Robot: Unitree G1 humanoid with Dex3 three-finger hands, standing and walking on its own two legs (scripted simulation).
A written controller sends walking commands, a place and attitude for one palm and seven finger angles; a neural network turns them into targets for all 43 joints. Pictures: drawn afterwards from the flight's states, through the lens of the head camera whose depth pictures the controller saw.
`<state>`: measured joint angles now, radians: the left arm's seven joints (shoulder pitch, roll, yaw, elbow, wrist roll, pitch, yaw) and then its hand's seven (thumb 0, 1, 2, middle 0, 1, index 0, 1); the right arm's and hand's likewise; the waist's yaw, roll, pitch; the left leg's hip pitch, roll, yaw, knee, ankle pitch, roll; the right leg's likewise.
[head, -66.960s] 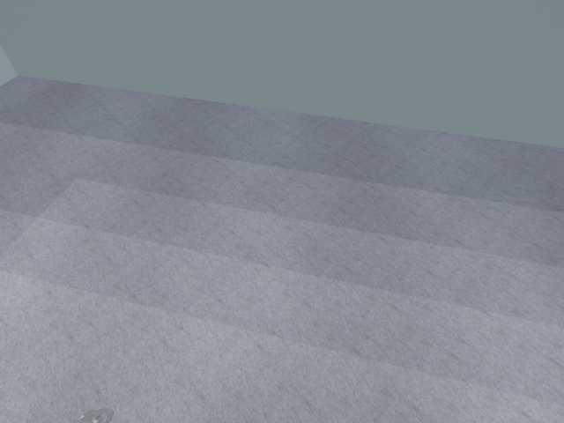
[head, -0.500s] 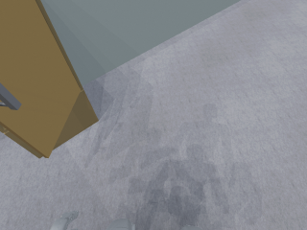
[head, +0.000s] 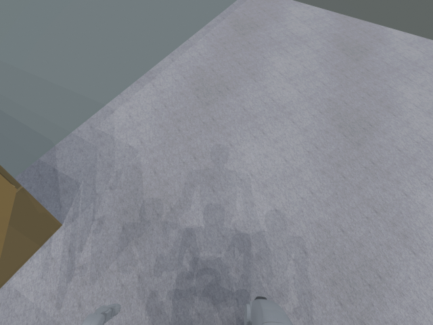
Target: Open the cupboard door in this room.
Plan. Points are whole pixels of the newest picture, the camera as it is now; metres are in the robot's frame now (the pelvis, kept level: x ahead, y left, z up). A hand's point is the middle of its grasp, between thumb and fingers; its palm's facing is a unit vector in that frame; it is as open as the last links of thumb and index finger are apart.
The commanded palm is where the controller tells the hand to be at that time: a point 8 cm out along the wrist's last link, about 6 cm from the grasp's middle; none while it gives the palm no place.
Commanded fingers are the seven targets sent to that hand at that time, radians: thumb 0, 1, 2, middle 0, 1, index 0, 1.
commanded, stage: walk to a spot facing it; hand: left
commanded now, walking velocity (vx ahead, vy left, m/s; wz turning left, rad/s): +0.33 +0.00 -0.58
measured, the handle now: out of the picture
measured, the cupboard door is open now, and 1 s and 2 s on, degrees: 42 42 42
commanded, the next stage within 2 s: turn to face it in 1.16 s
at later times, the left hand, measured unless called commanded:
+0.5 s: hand (168, 269) +0.25 +0.11 -0.17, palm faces -0.16 -0.96 -0.22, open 7.3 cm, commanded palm none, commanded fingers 0.00 0.90 0.90 -0.20 -0.30 -0.20 -0.30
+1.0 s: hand (214, 152) +0.60 +0.02 -0.16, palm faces -0.39 -0.90 -0.21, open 7.3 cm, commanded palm none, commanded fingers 0.00 0.90 0.90 -0.20 -0.30 -0.20 -0.30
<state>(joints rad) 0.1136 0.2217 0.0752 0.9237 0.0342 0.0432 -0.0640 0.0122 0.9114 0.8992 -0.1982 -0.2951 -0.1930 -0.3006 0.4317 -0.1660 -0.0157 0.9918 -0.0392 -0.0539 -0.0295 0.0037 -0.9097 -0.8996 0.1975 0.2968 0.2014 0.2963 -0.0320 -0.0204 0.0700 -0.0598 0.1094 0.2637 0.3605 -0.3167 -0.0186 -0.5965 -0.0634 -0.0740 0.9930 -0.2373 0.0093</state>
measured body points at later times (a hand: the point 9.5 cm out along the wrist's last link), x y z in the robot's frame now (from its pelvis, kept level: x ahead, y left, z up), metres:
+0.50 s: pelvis +0.20 -0.08 +0.00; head +0.25 -0.09 +0.44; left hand +0.26 +0.16 -0.15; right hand +0.26 -0.33 -0.14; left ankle +0.32 +0.06 -0.69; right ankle +0.12 -0.12 -0.74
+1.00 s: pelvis +0.43 -0.13 +0.00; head +0.45 -0.14 +0.44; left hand +0.62 +0.06 -0.14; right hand +0.28 -0.34 -0.15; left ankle +0.41 +0.01 -0.74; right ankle +0.47 -0.28 -0.72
